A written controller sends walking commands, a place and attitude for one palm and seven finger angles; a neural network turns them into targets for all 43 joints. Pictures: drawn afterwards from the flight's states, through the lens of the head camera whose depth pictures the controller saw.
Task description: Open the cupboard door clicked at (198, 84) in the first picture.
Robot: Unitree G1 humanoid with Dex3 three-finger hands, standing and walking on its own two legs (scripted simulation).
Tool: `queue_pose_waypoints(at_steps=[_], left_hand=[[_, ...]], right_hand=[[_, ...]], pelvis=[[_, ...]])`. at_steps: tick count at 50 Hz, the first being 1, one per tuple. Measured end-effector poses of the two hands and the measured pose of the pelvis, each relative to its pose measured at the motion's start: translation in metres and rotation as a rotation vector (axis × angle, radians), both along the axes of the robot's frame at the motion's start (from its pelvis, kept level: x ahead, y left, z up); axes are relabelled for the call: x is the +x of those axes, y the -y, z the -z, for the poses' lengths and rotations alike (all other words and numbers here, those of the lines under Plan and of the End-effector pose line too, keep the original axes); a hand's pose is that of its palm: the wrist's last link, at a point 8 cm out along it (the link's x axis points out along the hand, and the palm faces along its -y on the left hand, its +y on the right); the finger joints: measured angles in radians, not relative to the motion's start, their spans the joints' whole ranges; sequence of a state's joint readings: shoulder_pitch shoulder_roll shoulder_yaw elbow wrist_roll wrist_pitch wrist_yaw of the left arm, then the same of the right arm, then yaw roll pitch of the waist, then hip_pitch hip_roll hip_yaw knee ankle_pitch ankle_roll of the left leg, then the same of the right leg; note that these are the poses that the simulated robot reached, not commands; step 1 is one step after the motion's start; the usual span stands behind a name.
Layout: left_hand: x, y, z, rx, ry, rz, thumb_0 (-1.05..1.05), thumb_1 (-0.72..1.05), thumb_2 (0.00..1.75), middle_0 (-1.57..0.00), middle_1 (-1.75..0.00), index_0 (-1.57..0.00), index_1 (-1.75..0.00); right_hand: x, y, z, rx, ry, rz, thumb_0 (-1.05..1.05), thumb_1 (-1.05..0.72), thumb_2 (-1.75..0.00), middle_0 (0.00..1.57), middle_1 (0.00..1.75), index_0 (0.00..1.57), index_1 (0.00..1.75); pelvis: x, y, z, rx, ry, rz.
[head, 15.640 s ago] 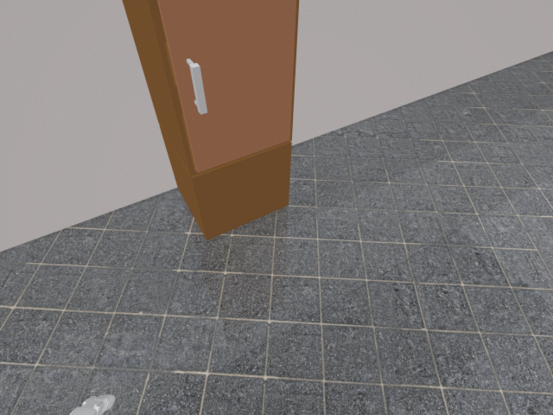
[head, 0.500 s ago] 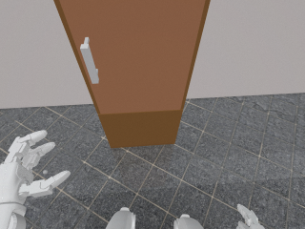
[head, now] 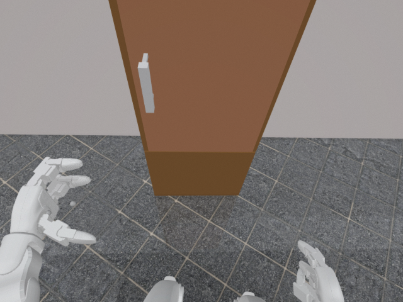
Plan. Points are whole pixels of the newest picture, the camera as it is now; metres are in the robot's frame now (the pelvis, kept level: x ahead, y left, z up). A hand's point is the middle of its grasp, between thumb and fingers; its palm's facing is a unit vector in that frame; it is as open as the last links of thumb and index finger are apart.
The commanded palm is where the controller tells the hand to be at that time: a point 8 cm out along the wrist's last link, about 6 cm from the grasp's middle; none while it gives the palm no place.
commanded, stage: raise the hand with hooked fingers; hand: left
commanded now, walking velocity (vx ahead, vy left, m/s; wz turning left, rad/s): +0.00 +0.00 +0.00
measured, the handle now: (147, 84) +0.60 +0.20 +0.06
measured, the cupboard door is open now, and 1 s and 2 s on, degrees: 0 0 0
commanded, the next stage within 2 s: move the hooked fingers beside the handle in 0.70 s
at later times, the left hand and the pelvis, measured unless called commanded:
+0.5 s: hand (87, 183) +0.30 +0.24 +0.06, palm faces +0.13 -0.99 -0.04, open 14.0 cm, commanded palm +0.27 +0.29 +0.07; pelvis +0.01 -0.03 +0.01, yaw -1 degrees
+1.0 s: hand (98, 175) +0.32 +0.23 +0.06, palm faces +0.13 -0.99 -0.02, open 14.0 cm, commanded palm +0.30 +0.28 +0.07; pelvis +0.00 -0.04 +0.00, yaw +0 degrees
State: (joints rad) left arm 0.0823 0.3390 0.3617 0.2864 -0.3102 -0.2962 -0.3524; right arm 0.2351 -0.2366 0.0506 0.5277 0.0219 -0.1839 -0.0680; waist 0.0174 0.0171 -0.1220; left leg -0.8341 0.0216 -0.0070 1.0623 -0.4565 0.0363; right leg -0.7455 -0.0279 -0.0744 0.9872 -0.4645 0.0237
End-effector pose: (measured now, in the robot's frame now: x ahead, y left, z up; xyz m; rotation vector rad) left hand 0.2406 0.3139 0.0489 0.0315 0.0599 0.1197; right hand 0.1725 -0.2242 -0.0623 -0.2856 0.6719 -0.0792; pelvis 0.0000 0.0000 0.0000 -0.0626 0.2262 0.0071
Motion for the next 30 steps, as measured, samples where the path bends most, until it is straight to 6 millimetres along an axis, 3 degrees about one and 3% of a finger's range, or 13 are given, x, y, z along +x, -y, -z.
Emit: queue_pose_waypoints(at_steps=[8,13,21,30], left_hand=[[0.019,-0.005,-0.023,0.035,0.081,-0.005,-0.01,-0.49,0.31,-0.30,-1.19,-0.30,-1.20],[0.031,-0.008,-0.024,0.016,0.042,-0.003,-0.01,-0.49,0.30,-0.30,-1.19,-0.30,-1.20],[0.033,0.015,-0.018,0.008,0.023,0.019,-0.01,-0.49,0.30,-0.30,-1.20,-0.30,-1.20],[0.032,0.028,-0.019,0.021,0.047,-0.007,-0.01,-0.49,0.30,-0.30,-1.20,-0.30,-1.20]], right_hand=[[-0.016,0.013,0.003,-0.017,-0.062,0.035,0.01,-0.90,-0.90,0.20,0.30,0.20,0.30],[-0.029,0.027,0.006,-0.019,-0.104,0.070,0.01,-0.90,-0.90,0.20,0.30,0.20,0.30],[-0.040,0.048,0.006,-0.027,-0.126,0.104,0.01,-0.90,-0.90,0.20,0.30,0.20,0.30],[-0.035,0.060,0.010,-0.015,-0.124,0.106,0.01,-0.90,-0.90,0.20,0.30,0.20,0.30]], pelvis=[[0.003,0.004,-0.005,0.005,0.009,0.005],[0.004,0.009,-0.008,0.012,0.007,0.008],[0.006,0.019,-0.009,0.026,0.003,0.020],[0.006,0.033,-0.008,0.035,0.008,0.019]])
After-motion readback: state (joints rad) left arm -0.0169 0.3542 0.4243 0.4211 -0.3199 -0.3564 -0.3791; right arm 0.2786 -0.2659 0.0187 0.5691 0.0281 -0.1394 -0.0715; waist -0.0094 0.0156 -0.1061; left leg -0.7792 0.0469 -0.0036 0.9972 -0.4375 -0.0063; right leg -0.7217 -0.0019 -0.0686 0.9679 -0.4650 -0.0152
